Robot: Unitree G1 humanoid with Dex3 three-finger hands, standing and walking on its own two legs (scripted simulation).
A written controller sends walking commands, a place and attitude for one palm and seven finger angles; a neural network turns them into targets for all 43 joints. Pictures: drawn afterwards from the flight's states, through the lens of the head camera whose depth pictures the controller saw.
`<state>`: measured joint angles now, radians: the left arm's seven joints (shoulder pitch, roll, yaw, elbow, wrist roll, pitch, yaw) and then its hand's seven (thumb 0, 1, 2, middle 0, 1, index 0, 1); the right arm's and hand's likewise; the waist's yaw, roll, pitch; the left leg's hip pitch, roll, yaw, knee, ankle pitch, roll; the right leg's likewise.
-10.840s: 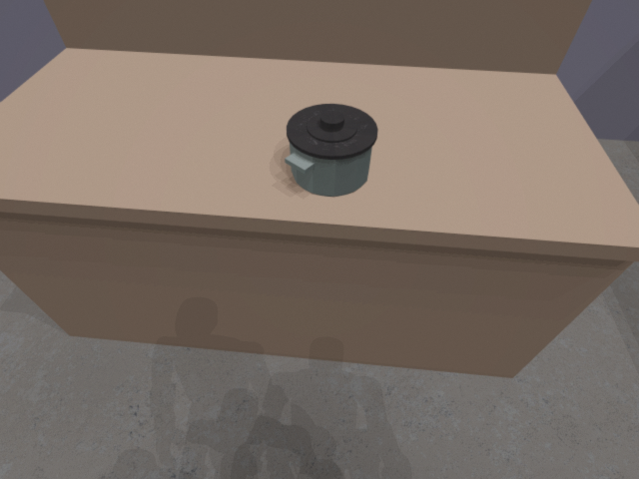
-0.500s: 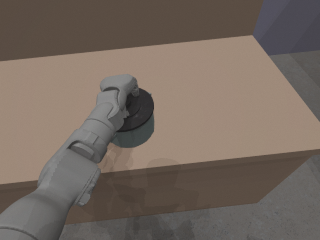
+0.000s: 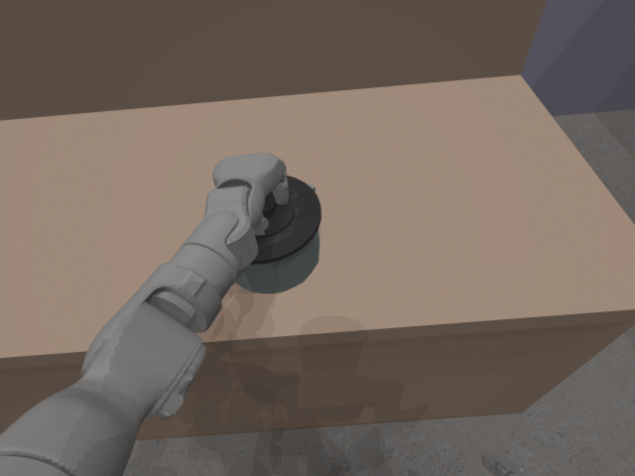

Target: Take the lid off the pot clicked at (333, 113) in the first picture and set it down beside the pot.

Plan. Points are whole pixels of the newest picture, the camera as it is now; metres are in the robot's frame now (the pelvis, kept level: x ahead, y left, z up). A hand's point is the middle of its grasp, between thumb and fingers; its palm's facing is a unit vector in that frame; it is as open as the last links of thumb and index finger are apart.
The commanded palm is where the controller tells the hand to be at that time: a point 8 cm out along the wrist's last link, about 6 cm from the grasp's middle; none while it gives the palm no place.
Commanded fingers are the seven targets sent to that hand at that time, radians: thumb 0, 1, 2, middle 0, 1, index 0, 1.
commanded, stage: close the fingers and squeeze the knob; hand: left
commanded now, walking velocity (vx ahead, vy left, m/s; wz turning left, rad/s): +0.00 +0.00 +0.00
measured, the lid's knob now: (260, 205) +0.48 +0.08 +0.06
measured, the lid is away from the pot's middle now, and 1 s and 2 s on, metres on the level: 0.00 0.00 0.02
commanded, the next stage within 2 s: lift the lid straight up in 0.68 s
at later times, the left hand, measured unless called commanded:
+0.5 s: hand (257, 210) +0.45 +0.08 +0.08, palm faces -0.32 -0.04 -0.95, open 7.3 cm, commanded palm +0.44 +0.08 +0.14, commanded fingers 0.00 0.51 1.02 -0.75 -0.97 -0.83 -1.01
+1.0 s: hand (256, 211) +0.45 +0.08 +0.09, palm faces -0.31 -0.04 -0.95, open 7.2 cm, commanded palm +0.45 +0.08 +0.16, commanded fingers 0.00 0.63 1.05 -0.79 -1.00 -0.88 -1.04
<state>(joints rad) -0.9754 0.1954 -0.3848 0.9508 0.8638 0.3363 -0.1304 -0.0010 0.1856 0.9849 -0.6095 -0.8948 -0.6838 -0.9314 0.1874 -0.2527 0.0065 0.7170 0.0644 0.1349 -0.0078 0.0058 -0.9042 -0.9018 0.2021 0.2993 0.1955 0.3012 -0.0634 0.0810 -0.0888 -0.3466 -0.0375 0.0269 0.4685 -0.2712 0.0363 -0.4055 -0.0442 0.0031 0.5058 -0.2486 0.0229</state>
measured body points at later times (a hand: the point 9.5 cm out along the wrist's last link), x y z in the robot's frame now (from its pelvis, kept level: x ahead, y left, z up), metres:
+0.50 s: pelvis +0.00 +0.00 +0.00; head +0.03 -0.04 +0.45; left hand +0.46 +0.08 +0.14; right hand +0.10 -0.26 -0.15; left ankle -0.03 +0.10 -0.74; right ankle +0.00 -0.13 -0.74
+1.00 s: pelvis +0.00 +0.00 +0.00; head +0.03 -0.04 +0.45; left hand +0.46 +0.08 +0.14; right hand +0.11 -0.25 -0.14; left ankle -0.03 +0.10 -0.74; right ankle +0.00 -0.13 -0.74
